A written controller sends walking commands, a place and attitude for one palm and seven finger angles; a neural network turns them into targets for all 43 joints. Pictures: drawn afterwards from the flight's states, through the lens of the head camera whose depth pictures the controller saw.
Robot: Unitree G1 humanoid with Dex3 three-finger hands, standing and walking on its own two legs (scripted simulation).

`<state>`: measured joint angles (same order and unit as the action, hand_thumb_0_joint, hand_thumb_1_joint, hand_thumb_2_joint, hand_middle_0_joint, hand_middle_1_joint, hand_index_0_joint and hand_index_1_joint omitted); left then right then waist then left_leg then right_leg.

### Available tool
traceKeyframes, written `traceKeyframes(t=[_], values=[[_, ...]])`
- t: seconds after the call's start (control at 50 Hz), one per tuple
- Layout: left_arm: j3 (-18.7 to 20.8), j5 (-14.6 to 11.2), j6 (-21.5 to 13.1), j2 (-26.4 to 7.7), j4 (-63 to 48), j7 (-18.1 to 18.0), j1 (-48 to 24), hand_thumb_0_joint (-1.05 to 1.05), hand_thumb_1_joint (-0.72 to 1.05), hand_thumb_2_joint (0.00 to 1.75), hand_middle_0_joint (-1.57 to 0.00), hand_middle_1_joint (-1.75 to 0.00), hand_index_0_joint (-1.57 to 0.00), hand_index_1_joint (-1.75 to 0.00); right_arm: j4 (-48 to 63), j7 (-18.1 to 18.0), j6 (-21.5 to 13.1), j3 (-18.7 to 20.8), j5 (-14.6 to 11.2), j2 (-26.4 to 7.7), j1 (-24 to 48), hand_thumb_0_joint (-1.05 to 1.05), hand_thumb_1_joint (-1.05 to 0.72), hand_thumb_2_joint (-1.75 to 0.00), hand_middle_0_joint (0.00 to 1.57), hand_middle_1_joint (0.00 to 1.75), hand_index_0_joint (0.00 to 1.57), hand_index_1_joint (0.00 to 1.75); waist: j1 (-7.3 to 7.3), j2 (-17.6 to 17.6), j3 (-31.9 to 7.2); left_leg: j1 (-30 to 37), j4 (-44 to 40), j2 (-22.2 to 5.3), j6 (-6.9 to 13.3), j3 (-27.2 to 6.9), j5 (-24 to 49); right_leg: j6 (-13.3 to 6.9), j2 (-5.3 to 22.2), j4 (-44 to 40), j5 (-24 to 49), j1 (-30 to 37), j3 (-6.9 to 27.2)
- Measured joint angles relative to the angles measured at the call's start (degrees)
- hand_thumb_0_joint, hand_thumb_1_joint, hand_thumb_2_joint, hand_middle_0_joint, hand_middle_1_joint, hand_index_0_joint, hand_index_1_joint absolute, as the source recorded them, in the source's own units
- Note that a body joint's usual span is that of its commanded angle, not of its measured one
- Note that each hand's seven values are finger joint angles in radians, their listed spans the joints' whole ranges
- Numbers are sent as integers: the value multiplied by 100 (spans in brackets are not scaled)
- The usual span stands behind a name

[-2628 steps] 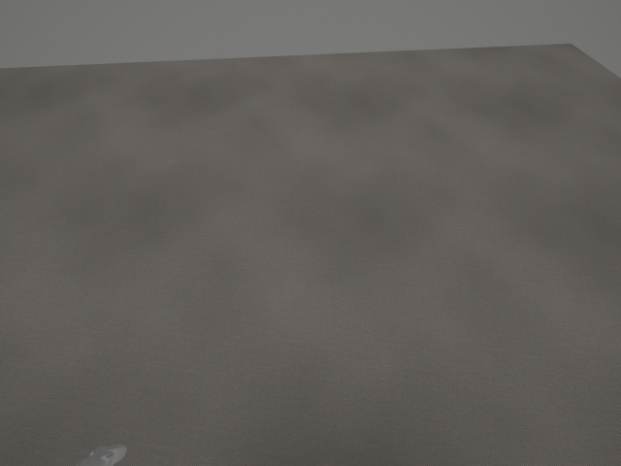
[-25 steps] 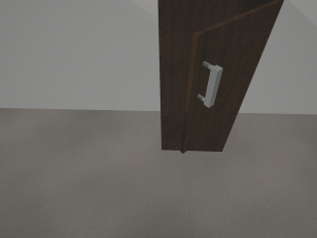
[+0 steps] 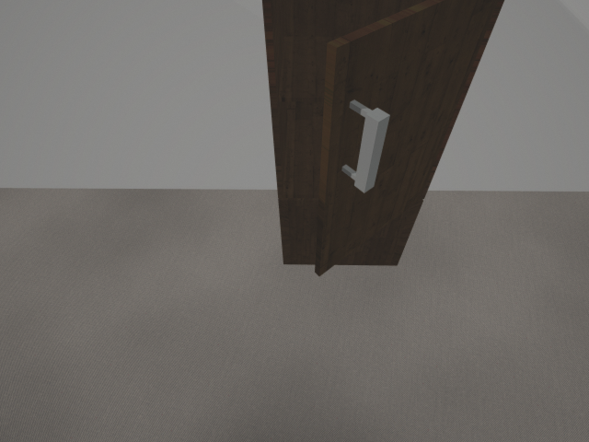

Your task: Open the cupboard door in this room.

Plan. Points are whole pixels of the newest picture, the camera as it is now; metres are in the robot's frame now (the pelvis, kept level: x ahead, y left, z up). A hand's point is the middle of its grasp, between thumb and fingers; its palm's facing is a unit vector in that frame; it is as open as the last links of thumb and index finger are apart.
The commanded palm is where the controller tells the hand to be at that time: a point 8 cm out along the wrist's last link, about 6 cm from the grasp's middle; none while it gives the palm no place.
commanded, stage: look to check the result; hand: left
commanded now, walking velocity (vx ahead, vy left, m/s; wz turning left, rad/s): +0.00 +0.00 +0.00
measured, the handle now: (360, 147) +0.54 -0.08 +0.08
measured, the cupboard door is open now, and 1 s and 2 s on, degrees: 41 41 41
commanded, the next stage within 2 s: walk to a spot facing it in 0.06 s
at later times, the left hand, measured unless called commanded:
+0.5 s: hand out of the picture +0.04 +0.22 -0.18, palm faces -0.08 -0.96 -0.25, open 7.4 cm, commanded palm none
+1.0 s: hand out of the picture +0.06 +0.21 -0.17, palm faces -0.25 -0.93 -0.25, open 7.4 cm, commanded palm none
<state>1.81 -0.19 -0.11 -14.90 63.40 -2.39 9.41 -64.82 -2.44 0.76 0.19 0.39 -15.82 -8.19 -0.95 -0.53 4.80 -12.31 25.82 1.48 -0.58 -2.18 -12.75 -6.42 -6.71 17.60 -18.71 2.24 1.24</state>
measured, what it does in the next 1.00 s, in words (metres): lifts its left foot, turning right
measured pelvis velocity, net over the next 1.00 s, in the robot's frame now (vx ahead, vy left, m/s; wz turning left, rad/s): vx -0.04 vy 0.03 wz -0.33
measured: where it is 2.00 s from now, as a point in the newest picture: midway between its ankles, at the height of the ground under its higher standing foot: outside the picture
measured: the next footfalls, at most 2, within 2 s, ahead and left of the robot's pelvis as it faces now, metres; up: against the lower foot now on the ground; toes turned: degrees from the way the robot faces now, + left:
left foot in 1.08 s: +0.05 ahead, +0.15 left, +0.00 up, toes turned -23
right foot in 1.46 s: -0.09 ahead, -0.08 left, +0.00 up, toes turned -38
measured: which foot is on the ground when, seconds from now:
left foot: down 0.00-0.60, up 0.62-1.00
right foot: down 0.00-1.00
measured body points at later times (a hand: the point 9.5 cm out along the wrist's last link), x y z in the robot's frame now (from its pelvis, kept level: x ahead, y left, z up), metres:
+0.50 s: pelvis -0.01 +0.02 -0.01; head +0.04 +0.00 +0.44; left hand +0.05 +0.27 -0.16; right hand +0.02 -0.23 -0.17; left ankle +0.01 +0.13 -0.74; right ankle -0.10 -0.04 -0.72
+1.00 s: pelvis -0.04 +0.03 +0.00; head +0.02 +0.01 +0.45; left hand +0.08 +0.26 -0.15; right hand +0.00 -0.26 -0.14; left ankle -0.01 +0.17 -0.69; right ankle -0.08 -0.07 -0.74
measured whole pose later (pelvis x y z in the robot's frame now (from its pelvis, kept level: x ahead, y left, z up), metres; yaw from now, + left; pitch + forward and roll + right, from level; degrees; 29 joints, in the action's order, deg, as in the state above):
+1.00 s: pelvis -0.04 +0.03 +0.00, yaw -19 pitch +2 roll +1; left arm 4.2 1.6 2.0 -11.8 54.2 -0.7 13.4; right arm -52.9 -2.1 2.7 3.3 0.2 -13.3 -3.5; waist 2.0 1.2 6.1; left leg -23.5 49.9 -0.8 -4.2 -1.5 -25.8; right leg -2.0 -4.1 28.8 -15.7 -14.3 9.1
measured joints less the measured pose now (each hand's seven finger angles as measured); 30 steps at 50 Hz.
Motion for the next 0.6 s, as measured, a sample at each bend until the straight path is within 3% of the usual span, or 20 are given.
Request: traceKeyframes(t=[0.3, 0.38, 0.44, 0.54, 0.6], values=[[0, 24, 88, 210, -97, -40, 221, 0, 90, 89, -20, -30, -20, -30, 199, -86, 3, 40, 14, 172, 106, 1, -91, -90, 20, 30, 20, 30, 99, 80, -27, -52, 165, 33, 104, 172, -151, 141, 74, 301, -169, -148, 128], [34, 53, 196, 310, -252, -2, 335, 0, 90, 89, -20, -30, -20, -30, 400, -103, 60, 81, 35, 285, 53, 1, -91, -90, 20, 30, 20, 30, 107, 62, -17, -217, 412, -52, 136, 366, -278, 159, 25, 732, -299, -451, 297], [60, 71, 268, 356, -386, 57, 360, 0, 90, 89, -20, -30, -20, -30, 565, -104, 75, 115, 58, 355, -47, 1, -91, -90, 20, 30, 20, 30, 103, 48, -1, -370, 578, -107, 174, 515, -339, 296, -1, 1273, -397, -828, 373], [129, 94, 386, 388, -635, 213, 179, 0, 90, 89, -20, -30, -20, -30, 738, -59, 41, 142, 133, 377, -159, 1, -91, -90, 20, 30, 20, 30, 147, -31, 215, -450, 574, -211, 180, 817, -241, 535, 344, 2534, -1192, -1639, 63], [167, 111, 331, 370, -807, 278, 145, 0, 91, 89, -20, -30, -20, -30, 754, -18, 88, 163, 121, 350, -260, 1, -91, -90, 20, 30, 20, 30, 145, -150, 238, -568, 759, -363, 75, 869, -258, 533, 551, 1832, -490, -1576, -82]])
